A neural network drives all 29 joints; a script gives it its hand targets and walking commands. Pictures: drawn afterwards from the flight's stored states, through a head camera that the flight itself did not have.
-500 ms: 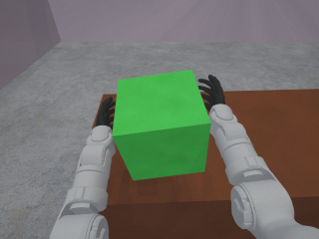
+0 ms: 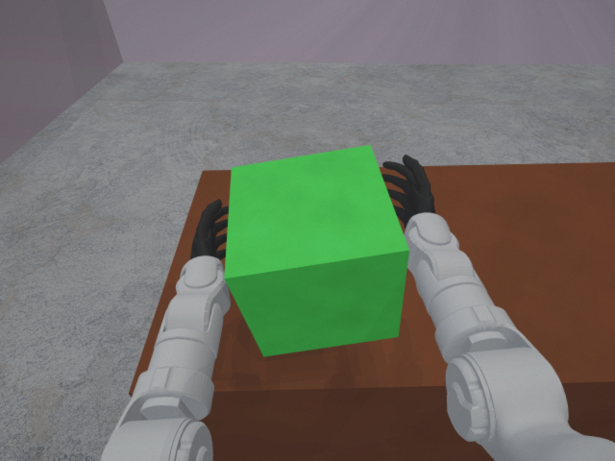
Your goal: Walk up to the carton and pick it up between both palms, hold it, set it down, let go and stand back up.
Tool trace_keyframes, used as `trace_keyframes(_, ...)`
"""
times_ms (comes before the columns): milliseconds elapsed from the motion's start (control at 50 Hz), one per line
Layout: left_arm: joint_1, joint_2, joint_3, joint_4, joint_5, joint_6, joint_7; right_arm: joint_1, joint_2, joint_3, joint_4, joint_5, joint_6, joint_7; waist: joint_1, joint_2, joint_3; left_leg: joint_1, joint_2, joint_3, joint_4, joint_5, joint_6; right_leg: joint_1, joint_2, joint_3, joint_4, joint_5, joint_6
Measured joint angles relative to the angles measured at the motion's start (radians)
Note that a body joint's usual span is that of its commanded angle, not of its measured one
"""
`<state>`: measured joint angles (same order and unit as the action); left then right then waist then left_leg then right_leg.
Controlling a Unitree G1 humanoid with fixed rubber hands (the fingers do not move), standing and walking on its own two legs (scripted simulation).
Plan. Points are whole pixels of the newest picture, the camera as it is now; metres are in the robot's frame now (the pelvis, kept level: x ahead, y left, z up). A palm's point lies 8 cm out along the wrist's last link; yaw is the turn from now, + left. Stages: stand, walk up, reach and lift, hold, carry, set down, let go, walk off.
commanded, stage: set down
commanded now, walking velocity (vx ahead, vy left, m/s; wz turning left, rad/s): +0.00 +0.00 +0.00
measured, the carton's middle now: (315, 253) +0.40 -0.01 +0.09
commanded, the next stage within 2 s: none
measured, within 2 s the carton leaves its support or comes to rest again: neither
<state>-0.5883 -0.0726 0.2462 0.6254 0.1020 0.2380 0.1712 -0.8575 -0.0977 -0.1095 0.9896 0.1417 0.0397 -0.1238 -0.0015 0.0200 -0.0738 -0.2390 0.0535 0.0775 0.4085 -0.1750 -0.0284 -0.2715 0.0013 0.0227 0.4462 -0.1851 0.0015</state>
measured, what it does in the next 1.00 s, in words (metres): stands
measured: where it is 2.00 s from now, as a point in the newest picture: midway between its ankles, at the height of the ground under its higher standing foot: outside the picture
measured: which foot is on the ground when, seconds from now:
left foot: down 0.00-1.00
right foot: down 0.00-1.00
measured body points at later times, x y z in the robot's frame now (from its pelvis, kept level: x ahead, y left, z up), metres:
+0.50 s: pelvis +0.01 -0.01 +0.00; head +0.00 -0.03 +0.45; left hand +0.39 +0.14 +0.08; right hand +0.44 -0.15 +0.12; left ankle +0.02 +0.14 -0.74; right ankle +0.03 -0.12 -0.74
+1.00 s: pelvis +0.02 -0.01 +0.00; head +0.02 -0.03 +0.45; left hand +0.39 +0.13 +0.06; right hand +0.45 -0.15 +0.10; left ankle +0.02 +0.14 -0.74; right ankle +0.03 -0.12 -0.74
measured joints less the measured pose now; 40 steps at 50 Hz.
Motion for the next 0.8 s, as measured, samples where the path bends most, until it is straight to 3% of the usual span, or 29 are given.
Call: trace_keyframes(800,0.016,-0.034,0.018,0.177,0.017,-0.189,0.031,0.011,-0.001,-0.093,0.124,-0.12,-0.124,0.085,0.032,0.014,0.016,0.0,0.005,0.0,-0.026,-0.002,-0.013,-0.013,0.007,0.0,0.0,-0.016,-0.013)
